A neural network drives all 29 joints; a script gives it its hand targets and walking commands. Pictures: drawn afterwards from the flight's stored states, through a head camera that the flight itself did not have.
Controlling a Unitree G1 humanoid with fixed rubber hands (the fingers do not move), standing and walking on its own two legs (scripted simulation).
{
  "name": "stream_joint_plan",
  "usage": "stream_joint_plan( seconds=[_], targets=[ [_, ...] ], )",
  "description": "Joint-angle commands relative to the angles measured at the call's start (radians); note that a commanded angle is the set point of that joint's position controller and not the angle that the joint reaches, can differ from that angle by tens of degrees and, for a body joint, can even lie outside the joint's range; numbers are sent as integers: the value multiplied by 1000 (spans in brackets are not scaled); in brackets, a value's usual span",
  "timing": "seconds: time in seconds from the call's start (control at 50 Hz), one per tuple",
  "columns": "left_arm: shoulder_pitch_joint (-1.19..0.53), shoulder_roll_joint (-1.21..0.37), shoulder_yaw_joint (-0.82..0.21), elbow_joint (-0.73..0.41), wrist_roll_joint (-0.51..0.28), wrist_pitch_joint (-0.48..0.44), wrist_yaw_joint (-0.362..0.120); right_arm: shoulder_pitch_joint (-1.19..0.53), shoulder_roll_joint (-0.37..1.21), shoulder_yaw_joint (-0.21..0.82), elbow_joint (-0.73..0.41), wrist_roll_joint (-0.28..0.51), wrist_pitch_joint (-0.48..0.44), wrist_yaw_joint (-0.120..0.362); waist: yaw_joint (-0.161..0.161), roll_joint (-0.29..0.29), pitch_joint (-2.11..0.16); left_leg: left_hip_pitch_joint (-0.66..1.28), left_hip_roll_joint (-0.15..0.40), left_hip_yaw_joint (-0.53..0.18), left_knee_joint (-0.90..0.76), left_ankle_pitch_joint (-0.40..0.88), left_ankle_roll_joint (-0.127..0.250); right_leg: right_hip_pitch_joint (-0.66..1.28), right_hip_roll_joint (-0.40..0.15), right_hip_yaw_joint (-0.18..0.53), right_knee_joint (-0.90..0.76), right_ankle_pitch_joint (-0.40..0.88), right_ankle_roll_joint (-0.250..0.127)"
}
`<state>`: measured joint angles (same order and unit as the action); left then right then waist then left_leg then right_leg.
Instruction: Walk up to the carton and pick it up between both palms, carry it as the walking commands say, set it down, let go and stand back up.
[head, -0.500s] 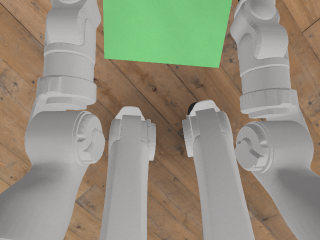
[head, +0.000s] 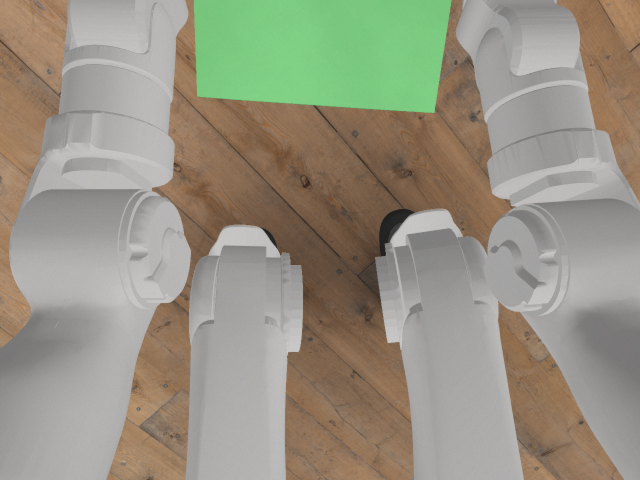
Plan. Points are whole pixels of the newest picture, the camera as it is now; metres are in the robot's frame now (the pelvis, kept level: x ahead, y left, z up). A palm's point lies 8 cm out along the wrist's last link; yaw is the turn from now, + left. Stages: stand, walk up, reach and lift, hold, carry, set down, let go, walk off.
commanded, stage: set down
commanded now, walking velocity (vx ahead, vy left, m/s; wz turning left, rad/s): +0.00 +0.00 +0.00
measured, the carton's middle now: out of the picture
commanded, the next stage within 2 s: none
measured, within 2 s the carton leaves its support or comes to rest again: rests again in 0.58 s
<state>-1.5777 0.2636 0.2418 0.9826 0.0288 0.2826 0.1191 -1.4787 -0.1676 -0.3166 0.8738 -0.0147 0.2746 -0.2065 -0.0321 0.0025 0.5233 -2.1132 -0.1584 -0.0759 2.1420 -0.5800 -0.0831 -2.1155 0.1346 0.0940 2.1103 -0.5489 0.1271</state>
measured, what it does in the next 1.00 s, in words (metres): stands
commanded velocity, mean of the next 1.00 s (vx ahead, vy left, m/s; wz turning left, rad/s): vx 0.00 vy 0.00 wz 0.00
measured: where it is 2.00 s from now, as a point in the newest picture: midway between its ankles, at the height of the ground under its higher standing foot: (330, 299)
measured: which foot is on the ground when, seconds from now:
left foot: down 0.00-1.00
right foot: down 0.00-1.00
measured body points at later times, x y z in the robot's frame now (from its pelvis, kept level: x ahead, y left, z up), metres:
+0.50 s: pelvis +0.00 +0.00 -0.01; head +0.38 +0.01 +0.22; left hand +0.58 +0.13 -0.19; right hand +0.55 -0.15 -0.19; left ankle +0.12 +0.12 -0.36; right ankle +0.13 -0.14 -0.36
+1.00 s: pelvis +0.01 +0.00 -0.02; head +0.38 +0.01 +0.23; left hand +0.57 +0.13 -0.21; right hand +0.55 -0.16 -0.20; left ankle +0.12 +0.12 -0.36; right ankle +0.13 -0.13 -0.36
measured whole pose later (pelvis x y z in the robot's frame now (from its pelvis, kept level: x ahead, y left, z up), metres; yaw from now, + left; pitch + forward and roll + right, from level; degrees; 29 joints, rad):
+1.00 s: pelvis +0.01 +0.00 -0.02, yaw -1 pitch +34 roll -1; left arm -1.49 0.26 0.21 1.07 0.02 0.21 0.07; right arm -1.42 -0.18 -0.29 1.03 0.02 0.18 -0.17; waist -0.02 -0.03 0.42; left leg -2.18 -0.12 -0.06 2.23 -0.63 -0.06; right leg -2.19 0.11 0.06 2.19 -0.58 0.10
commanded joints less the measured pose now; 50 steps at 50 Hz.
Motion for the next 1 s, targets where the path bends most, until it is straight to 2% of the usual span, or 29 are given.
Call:
stream_joint_plan(
  seconds=[0.0, 0.02, 0.06, 0.12, 0.14, 0.18, 0.2, 0.22, 0.26, 0.28, 0.3, 0.38, 0.44, 0.46, 0.5, 0.56, 0.58, 0.62, 0.64, 0.68, 0.7, 0.72, 0.76, 0.84, 0.86, 0.92, 0.94, 0.96, 0.98],
  targets=[
    [-652, -1021, -409, -233, -172, -61, -277, -832, 890, 426, -304, 150, -81, 295, -27, 21, -1900, 641, -6, 159, -146, 430, 53, 714, 7, -244, -80, 448, -83],
    [-651, -1020, -417, -223, -171, -63, -268, -810, 928, 448, -297, 166, -81, 298, 3, 35, -1930, 692, -3, 159, -134, 465, 48, 711, 1, -234, -77, 464, -83],
    [-625, -1028, -403, -231, -182, -70, -259, -807, 940, 461, -281, 185, -78, 296, 15, 39, -1912, 683, -6, 157, -131, 495, 54, 707, 6, -226, -67, 476, -82],
    [-652, -1006, -413, -231, -184, -73, -266, -717, 936, 421, -173, 161, -67, 297, -9, 36, -1813, 625, 5, 163, -135, 420, 48, 680, 4, -218, -80, 428, -91],
    [-655, -1017, -411, -252, -166, -79, -267, -727, 946, 415, -196, 164, -76, 297, 17, 79, -1835, 652, 6, 162, -133, 430, 46, 652, 7, -217, -67, 422, -95],
    [-604, -1019, -393, -172, -145, -70, -270, -760, 910, 419, -196, 146, -79, 296, 3, 53, -1740, 604, 5, 157, -127, 402, 51, 633, 9, -219, -76, 391, -89],
    [-585, -1009, -386, -154, -139, -70, -277, -738, 931, 423, -186, 155, -79, 302, 36, 60, -1707, 592, 6, 167, -133, 386, 51, 610, 6, -215, -82, 372, -91],
    [-610, -1012, -375, -193, -145, -74, -284, -747, 921, 406, -194, 149, -81, 301, 21, 66, -1706, 550, 6, 167, -130, 387, 50, 647, 6, -208, -72, 384, -93],
    [-603, -1008, -353, -162, -142, -81, -284, -762, 937, 408, -221, 146, -89, 302, 21, 24, -1735, 578, 4, 171, -118, 394, 62, 648, 14, -209, -79, 382, -84],
    [-621, -1004, -365, -184, -153, -83, -293, -746, 933, 401, -199, 136, -84, 297, 1, 14, -1714, 532, 7, 163, -120, 377, 59, 681, 11, -201, -77, 400, -89],
    [-619, -1013, -357, -164, -151, -78, -293, -793, 925, 414, -202, 150, -89, 298, 16, 31, -1675, 517, 6, 164, -123, 363, 60, 629, 11, -210, -67, 365, -89],
    [-607, -982, -357, -129, -137, -79, -290, -775, 908, 392, -177, 158, -95, 305, 28, 50, -1647, 536, 13, 169, -122, 338, 57, 604, 6, -207, -78, 333, -90],
    [-622, -987, -339, -134, -142, -84, -294, -785, 891, 385, -169, 145, -101, 301, 3, 9, -1595, 485, 14, 159, -114, 335, 61, 607, 7, -204, -75, 341, -91],
    [-621, -996, -341, -158, -136, -88, -296, -757, 908, 373, -151, 139, -97, 303, 9, 27, -1596, 482, 8, 158, -123, 343, 59, 611, 9, -200, -68, 355, -96],
    [-591, -1010, -346, -130, -131, -85, -303, -744, 884, 358, -138, 129, -103, 308, -11, 47, -1564, 498, 12, 148, -120, 356, 56, 565, 8, -215, -57, 352, -94],
    [-616, -993, -357, -137, -139, -91, -298, -729, 905, 344, -132, 131, -109, 309, -7, 45, -1557, 505, 13, 142, -117, 353, 56, 560, 9, -209, -53, 352, -99],
    [-613, -987, -334, -122, -125, -90, -295, -761, 888, 355, -149, 141, -112, 314, 12, 55, -1552, 527, 9, 143, -124, 349, 59, 539, 10, -213, -56, 331, -97],
    [-595, -987, -341, -130, -136, -100, -293, -717, 909, 360, -127, 138, -115, 316, 5, 34, -1554, 521, 13, 139, -107, 370, 60, 543, 8, -215, -33, 350, -98],
    [-593, -985, -341, -118, -134, -99, -293, -718, 905, 367, -134, 137, -113, 317, 19, 30, -1541, 533, 13, 130, -117, 382, 61, 519, 5, -208, -43, 356, -100],
    [-556, -989, -334, -108, -126, -100, -293, -745, 891, 371, -143, 146, -123, 318, 20, 40, -1534, 523, 12, 132, -111, 392, 65, 524, 12, -207, -33, 359, -96],
    [-583, -983, -346, -147, -125, -108, -292, -736, 902, 376, -126, 163, -126, 320, 37, 68, -1531, 519, 16, 142, -94, 398, 59, 515, 13, -200, -32, 366, -101],
    [-591, -972, -361, -140, -139, -115, -294, -683, 910, 363, -92, 143, -123, 319, 12, 36, -1507, 482, 12, 146, -96, 392, 55, 533, 13, -203, -30, 385, -102],
    [-570, -970, -332, -126, -127, -112, -297, -676, 905, 350, -81, 134, -122, 319, 10, 35, -1475, 497, 11, 137, -96, 395, 64, 500, 13, -201, -32, 362, -96],
    [-556, -935, -330, -124, -111, -116, -302, -645, 910, 356, -63, 136, -123, 320, 40, 25, -1388, 392, 13, 148, -92, 351, 62, 515, 16, -185, -32, 365, -99],
    [-547, -931, -332, -128, -122, -115, -304, -635, 908, 346, -77, 134, -122, 323, 17, 21, -1413, 438, 16, 142, -88, 355, 67, 510, 12, -186, -32, 360, -94],
    [-526, -932, -316, -96, -107, -124, -301, -634, 902, 342, -60, 121, -133, 318, 40, 19, -1333, 409, 12, 144, -89, 355, 65, 461, 15, -181, -37, 345, -94],
    [-521, -927, -317, -91, -103, -125, -306, -599, 885, 321, -37, 109, -133, 322, 20, 26, -1265, 361, 12, 137, -94, 343, 64, 443, 15, -179, -34, 353, -97],
    [-486, -942, -304, -67, -98, -121, -310, -596, 886, 321, -21, 107, -133, 319, 33, 36, -1250, 331, 15, 141, -94, 331, 63, 454, 15, -166, -41, 346, -103],
    [-472, -927, -298, -69, -93, -125, -308, -599, 876, 315, -37, 98, -134, 320, 27, 19, -1247, 341, 19, 133, -91, 338, 69, 437, 16, -167, -37, 343, -98]
  ],
)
